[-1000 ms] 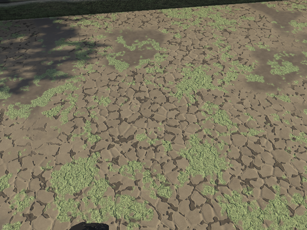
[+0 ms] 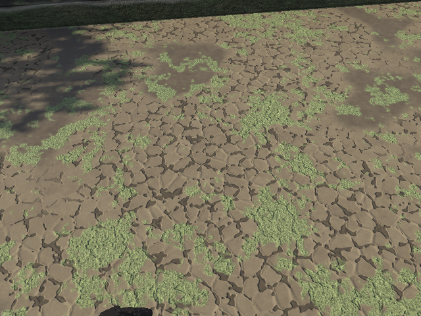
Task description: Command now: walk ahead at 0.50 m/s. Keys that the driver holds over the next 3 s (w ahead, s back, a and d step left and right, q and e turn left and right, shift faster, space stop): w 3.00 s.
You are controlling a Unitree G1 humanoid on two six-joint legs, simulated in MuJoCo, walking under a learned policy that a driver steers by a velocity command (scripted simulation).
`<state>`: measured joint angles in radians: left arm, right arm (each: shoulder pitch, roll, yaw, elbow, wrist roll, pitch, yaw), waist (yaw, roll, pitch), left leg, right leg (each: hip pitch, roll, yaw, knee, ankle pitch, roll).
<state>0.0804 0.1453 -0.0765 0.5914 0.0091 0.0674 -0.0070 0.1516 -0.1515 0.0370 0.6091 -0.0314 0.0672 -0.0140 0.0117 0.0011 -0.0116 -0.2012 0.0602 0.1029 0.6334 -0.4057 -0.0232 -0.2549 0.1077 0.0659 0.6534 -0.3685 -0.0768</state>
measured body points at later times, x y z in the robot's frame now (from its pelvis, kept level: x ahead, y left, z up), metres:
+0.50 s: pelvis +0.00 +0.00 +0.00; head -0.01 +0.00 +0.45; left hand +0.21 +0.19 -0.07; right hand +0.18 -0.20 -0.09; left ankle -0.04 +0.13 -0.72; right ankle -0.02 -0.08 -0.72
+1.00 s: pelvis +0.00 +0.00 +0.00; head -0.01 +0.00 +0.45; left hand +0.21 +0.19 -0.07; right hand +0.18 -0.20 -0.09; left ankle -0.04 +0.13 -0.72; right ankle -0.02 -0.08 -0.72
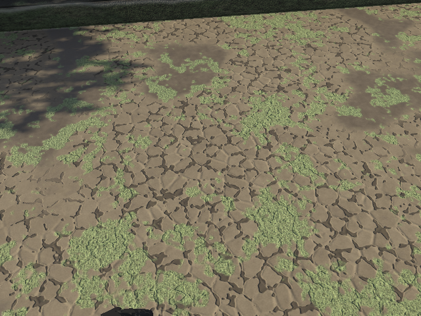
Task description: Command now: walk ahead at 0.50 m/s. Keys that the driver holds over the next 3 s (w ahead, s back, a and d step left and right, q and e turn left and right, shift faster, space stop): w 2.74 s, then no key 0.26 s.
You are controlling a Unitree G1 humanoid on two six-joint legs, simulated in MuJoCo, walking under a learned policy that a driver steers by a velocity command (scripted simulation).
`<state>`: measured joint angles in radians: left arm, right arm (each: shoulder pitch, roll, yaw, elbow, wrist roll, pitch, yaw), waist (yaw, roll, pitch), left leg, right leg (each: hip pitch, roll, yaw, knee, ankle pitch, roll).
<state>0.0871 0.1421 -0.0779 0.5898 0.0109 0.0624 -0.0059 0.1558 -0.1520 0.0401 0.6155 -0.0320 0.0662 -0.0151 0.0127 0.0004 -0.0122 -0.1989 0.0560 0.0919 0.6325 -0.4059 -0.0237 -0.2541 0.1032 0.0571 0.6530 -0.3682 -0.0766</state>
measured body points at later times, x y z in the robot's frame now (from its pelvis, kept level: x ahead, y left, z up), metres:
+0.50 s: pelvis +0.00 +0.00 +0.00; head -0.01 +0.00 +0.45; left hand +0.20 +0.19 -0.07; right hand +0.18 -0.20 -0.09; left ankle -0.04 +0.13 -0.72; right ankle -0.01 -0.08 -0.72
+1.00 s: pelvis +0.00 +0.00 +0.00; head -0.01 +0.00 +0.45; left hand +0.20 +0.19 -0.07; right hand +0.18 -0.20 -0.09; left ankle -0.04 +0.13 -0.72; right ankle -0.01 -0.08 -0.72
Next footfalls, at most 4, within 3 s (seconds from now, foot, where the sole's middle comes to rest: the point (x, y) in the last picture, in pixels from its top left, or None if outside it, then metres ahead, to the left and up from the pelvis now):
none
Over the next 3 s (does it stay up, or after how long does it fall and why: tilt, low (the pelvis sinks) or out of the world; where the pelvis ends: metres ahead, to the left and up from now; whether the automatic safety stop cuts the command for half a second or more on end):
stays up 0.00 0.00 0.02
